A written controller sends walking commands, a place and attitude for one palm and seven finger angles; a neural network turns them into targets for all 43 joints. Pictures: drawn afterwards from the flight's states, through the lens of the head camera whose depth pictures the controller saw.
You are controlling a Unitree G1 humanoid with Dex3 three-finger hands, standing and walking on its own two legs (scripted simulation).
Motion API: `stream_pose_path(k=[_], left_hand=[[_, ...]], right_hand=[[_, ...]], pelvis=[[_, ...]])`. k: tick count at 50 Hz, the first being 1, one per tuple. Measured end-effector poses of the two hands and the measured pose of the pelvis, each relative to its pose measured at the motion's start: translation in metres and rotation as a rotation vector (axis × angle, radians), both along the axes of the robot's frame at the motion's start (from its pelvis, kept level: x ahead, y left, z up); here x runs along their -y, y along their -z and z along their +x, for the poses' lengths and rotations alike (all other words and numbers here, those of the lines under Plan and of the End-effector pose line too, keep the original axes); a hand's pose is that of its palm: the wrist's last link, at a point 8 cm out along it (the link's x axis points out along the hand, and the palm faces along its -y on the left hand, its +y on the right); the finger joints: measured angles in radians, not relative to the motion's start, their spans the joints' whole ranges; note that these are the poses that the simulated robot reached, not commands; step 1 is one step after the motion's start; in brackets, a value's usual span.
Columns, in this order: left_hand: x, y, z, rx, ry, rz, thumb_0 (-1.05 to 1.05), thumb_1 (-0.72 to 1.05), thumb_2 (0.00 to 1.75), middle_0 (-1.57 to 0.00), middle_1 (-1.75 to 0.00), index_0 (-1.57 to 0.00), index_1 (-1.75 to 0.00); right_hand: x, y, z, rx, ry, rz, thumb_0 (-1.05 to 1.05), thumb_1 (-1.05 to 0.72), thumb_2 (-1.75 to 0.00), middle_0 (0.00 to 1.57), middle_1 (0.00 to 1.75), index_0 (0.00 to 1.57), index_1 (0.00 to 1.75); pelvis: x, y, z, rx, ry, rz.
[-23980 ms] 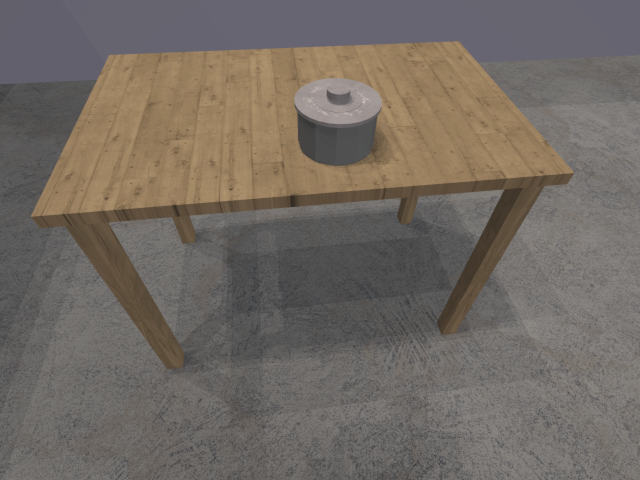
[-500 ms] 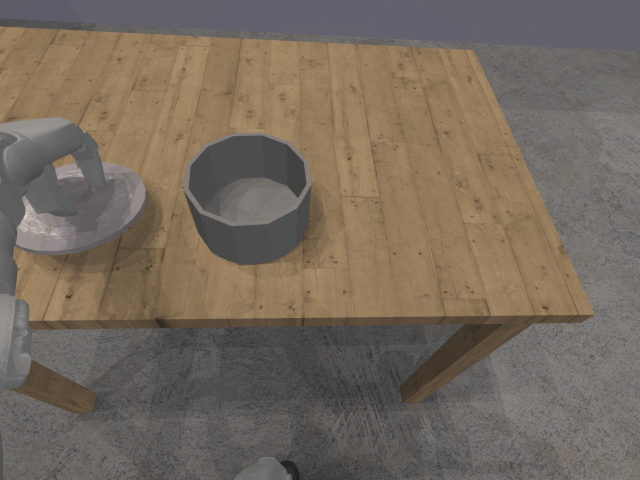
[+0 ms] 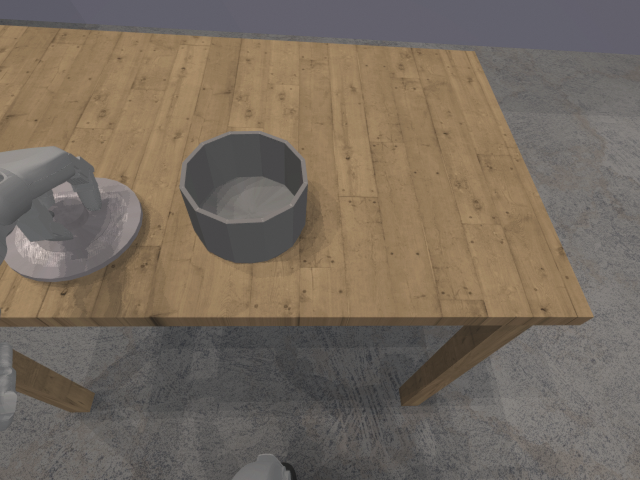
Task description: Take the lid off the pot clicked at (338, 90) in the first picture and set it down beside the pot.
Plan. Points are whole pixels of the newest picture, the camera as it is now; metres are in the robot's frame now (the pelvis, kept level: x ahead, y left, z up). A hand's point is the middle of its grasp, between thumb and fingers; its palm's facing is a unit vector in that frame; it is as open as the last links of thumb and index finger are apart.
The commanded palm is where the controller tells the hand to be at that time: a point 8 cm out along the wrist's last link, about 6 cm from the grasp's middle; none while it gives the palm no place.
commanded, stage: open the fingers wide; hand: left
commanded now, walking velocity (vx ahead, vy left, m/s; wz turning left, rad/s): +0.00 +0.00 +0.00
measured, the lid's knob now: (67, 215) +0.44 +0.34 +0.03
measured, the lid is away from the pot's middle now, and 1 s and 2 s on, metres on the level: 0.23 0.25 0.25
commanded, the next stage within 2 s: raise the empty hand in 0.92 s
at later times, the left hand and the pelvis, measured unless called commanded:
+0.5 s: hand (35, 213) +0.41 +0.34 +0.07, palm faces -0.43 -0.10 -0.90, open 8.6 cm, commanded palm +0.44 +0.34 +0.13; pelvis -0.01 +0.01 +0.00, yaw +1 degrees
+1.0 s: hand (34, 211) +0.42 +0.35 +0.07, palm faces -0.42 -0.10 -0.90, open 11.0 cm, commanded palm +0.44 +0.34 +0.13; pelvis -0.01 +0.03 +0.00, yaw +0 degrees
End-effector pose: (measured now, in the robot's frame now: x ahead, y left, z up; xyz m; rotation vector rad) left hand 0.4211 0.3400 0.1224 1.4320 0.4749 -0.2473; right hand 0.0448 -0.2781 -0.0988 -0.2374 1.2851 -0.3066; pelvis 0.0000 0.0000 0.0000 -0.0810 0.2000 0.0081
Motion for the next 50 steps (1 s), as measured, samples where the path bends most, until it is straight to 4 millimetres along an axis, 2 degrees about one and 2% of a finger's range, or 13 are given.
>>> stream_pose_path(k=[5,13,19,28,36,42,50], left_hand=[[-0.008,-0.002,-0.009,0.002,-0.022,0.059,-0.01,0.27,0.62,-0.73,-0.97,-0.7,-0.92],[-0.011,-0.002,-0.019,-0.036,-0.036,0.044,0.0,0.29,0.65,-0.68,-0.97,-0.66,-0.92],[-0.007,-0.005,-0.014,-0.018,-0.001,0.039,0.01,0.27,0.67,-0.63,-0.95,-0.62,-0.93],[-0.007,-0.01,-0.004,0.013,0.001,0.045,0.01,0.17,0.65,-0.51,-0.93,-0.51,-0.91],[-0.009,-0.004,0.001,0.001,-0.006,0.036,0.0,0.06,0.65,-0.41,-0.88,-0.41,-0.88],[-0.011,-0.006,0.003,0.024,0.009,0.036,0.0,0.01,0.66,-0.38,-0.86,-0.38,-0.85],[-0.015,-0.003,0.001,0.023,0.002,0.034,0.0,-0.02,0.69,-0.38,-0.83,-0.38,-0.83]], right_hand=[[-0.003,-0.001,0.01,0.022,-0.03,0.005,0.01,-0.9,-0.9,0.21,0.3,0.2,0.3],[-0.005,0.0,0.015,0.036,-0.051,0.0,0.01,-0.9,-0.9,0.21,0.3,0.2,0.3],[-0.004,-0.003,0.009,0.04,-0.046,-0.023,0.01,-0.9,-0.9,0.21,0.3,0.2,0.3],[-0.006,-0.002,-0.012,0.0,-0.014,-0.018,0.01,-0.9,-0.9,0.21,0.3,0.2,0.3],[-0.015,0.0,-0.023,-0.022,0.011,-0.004,0.01,-0.9,-0.9,0.21,0.3,0.2,0.3],[-0.021,-0.001,-0.022,-0.02,0.007,-0.004,0.01,-0.9,-0.9,0.21,0.3,0.2,0.3],[-0.027,0.0,-0.012,0.002,-0.009,0.004,0.01,-0.9,-0.9,0.21,0.3,0.2,0.3]], pelvis=[[0.001,0.0,-0.005,0.008,-0.014,-0.004],[0.0,-0.001,-0.009,0.019,-0.024,-0.005],[-0.003,0.0,-0.011,0.021,-0.022,-0.008],[-0.009,0.001,-0.012,0.012,-0.012,-0.01],[-0.015,0.001,-0.011,0.006,-0.004,-0.01],[-0.019,0.001,-0.01,0.005,-0.005,-0.014],[-0.026,0.002,-0.01,0.005,-0.005,-0.016]])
